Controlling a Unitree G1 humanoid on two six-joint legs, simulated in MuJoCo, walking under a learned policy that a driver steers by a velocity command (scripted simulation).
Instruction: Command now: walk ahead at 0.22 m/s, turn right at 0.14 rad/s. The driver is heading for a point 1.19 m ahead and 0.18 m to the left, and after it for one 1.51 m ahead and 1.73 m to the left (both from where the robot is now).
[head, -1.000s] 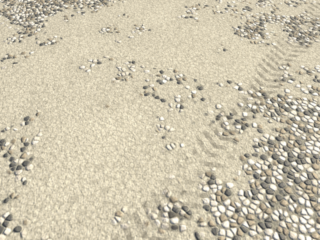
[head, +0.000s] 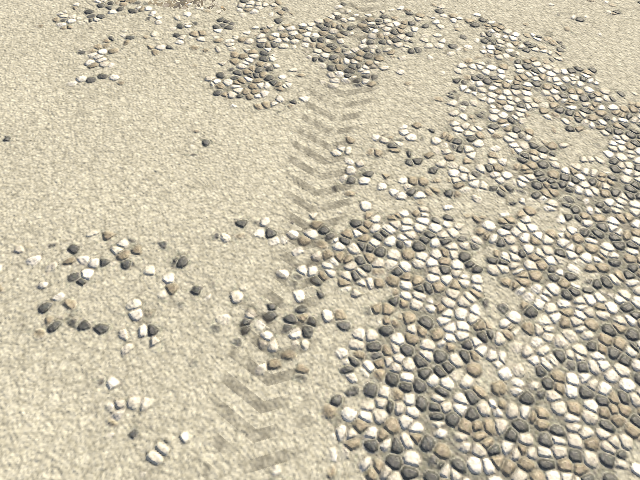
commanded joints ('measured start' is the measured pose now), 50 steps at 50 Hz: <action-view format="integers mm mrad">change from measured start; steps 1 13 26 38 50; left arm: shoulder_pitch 99 114 29 84 113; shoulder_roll -11 47 1 -27 -50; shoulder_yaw -16 -25 -27 -39 -49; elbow -9 64 171 280 336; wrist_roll -3 -33 -34 -33 -34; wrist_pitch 9 -7 30 30 37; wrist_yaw -5 41 47 54 59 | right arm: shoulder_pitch -20 227 55 56 73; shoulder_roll -85 -20 -9 4 27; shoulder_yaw -3 26 29 35 43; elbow -36 94 156 202 234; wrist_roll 3 26 2 8 8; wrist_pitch -12 65 94 86 84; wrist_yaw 0 -39 -43 -54 -57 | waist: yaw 64 35 17 21 24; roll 140 -113 95 52 53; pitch -92 -220 37 10 28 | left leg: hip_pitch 12 -106 -60 -5 -6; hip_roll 233 58 136 149 148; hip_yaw -96 -27 -140 -147 -148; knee -81 318 -1 -25 -39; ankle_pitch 810 -377 -96 -8 -2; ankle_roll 123 -28 -40 -23 -20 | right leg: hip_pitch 88 562 323 389 394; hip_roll -24 -369 -100 -101 -105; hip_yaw -53 271 52 27 24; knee -149 -626 -725 -693 -694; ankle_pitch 95 752 91 233 234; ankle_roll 15 -243 -36 -21 -11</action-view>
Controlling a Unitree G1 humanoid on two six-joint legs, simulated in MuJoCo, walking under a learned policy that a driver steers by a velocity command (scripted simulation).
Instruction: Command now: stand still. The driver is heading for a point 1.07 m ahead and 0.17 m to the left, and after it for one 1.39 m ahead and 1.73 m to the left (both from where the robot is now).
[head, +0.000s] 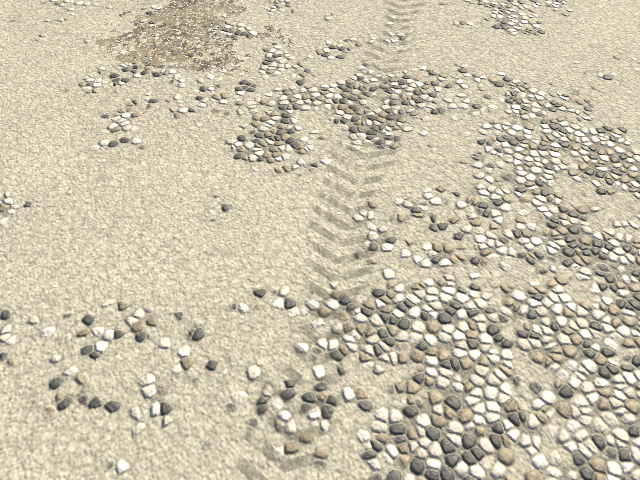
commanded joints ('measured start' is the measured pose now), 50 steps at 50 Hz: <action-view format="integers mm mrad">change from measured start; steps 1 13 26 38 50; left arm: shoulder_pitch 61 -50 170 305 92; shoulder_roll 68 47 138 110 117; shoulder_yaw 8 17 63 22 52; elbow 1 -94 -97 -44 -158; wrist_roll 0 34 12 9 20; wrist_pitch -3 -21 -75 -110 -107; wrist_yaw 3 -32 -36 -19 -46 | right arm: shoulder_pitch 84 198 -8 -364 -68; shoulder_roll -69 -153 -86 -80 -146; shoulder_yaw -9 -62 -59 -50 -93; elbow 1 9 -119 -257 -150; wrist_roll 0 -12 -22 -4 2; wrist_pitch -4 3 -68 -29 -58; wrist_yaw -3 5 69 79 61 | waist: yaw -1 -58 11 31 -20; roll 10 134 -20 -92 -17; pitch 53 220 118 127 6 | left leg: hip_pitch -111 -108 -602 -522 2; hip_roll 113 331 106 43 287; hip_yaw -103 -434 -44 110 -436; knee -98 -313 727 264 -240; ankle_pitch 114 -514 -4 231 -51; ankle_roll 25 219 72 29 255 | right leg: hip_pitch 46 -342 150 172 -406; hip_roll -105 -46 -314 -202 -102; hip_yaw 111 -31 399 52 60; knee -52 377 -287 -269 871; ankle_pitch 100 -256 -292 464 -87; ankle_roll -20 -40 -168 -143 -71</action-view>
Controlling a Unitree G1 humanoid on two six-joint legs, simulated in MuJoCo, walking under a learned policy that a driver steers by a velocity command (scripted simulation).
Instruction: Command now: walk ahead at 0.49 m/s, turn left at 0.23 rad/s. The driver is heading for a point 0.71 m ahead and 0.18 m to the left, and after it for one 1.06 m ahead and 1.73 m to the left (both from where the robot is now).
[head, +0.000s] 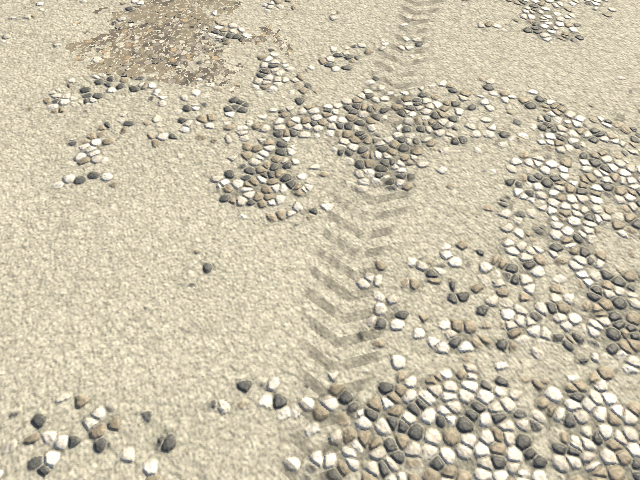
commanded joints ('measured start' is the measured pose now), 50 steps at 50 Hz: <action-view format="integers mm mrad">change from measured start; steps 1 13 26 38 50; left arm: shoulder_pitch -12 -429 -169 -46 63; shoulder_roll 66 86 161 145 179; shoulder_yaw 20 17 45 37 41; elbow -86 -286 -310 -221 -243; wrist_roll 23 11 23 2 -6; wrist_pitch -8 40 11 -30 34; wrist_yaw -7 -21 8 2 15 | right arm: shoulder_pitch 118 367 300 -41 246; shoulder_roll -45 -108 -126 -67 -260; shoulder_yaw -1 -6 -23 2 -61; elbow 16 19 -100 -248 -211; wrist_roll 7 8 8 -17 -51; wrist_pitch -15 -20 2 55 33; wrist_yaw -4 -17 -19 56 18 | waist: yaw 9 -79 13 -4 -132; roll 0 75 -37 -68 113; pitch -24 0 -187 -24 -332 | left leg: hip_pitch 202 293 -277 -335 567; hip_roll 300 208 75 153 238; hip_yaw -472 -372 -219 -117 -355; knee -381 -359 720 392 -67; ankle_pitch -40 269 -205 133 -202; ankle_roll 137 96 -26 -80 171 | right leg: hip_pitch -301 -426 322 158 -109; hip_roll -96 -68 -389 -243 -205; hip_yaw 55 4 526 -78 -258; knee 28 -466 -917 -1029 -26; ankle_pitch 94 357 -38 500 379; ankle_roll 10 127 -84 -39 65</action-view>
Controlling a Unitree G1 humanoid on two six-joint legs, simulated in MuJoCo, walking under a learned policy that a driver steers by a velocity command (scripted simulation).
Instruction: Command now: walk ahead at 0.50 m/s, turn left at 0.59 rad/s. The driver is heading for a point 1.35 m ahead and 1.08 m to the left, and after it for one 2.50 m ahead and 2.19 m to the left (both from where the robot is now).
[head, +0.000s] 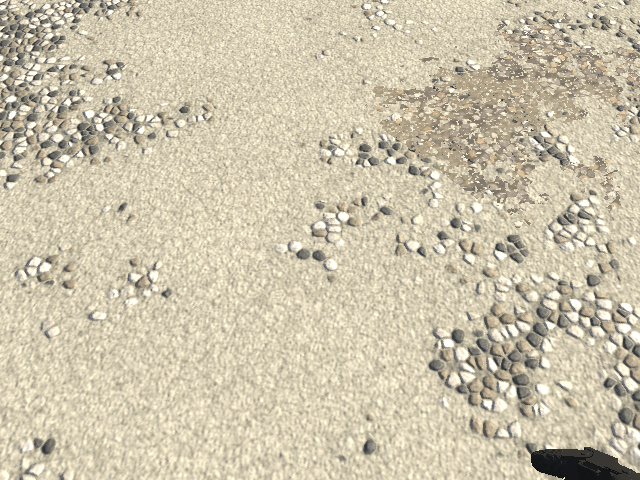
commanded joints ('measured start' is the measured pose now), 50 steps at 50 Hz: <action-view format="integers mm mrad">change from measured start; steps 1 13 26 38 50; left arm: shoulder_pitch -17 -293 -227 -123 1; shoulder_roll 114 107 181 139 211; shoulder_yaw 25 16 20 20 37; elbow -177 -248 -275 -202 -119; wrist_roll -7 28 4 -5 -1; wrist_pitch -12 41 -8 -48 -15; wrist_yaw -18 -37 -19 -22 -5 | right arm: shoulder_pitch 367 384 400 268 -36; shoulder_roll -312 -177 -237 -111 -91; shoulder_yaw -97 -53 -61 -22 -1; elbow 18 69 66 -21 -139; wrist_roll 19 54 43 14 5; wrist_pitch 2 -39 -43 23 15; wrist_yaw -37 -52 -69 -5 22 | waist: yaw -142 -75 10 -64 -7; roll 221 37 57 -89 -94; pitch -381 -24 -127 -43 6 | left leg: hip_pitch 809 363 412 -178 -82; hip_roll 404 149 101 93 43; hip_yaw -878 -398 -445 -191 0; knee -274 -398 -1 558 43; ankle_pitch -161 293 712 -74 -26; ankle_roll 261 87 -25 -108 -49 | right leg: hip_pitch -690 -729 -206 -145 40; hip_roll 114 -8 150 -170 -171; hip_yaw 180 304 292 393 102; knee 828 332 -124 -444 -329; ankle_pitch -113 332 336 485 851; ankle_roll -4 34 -69 -194 -128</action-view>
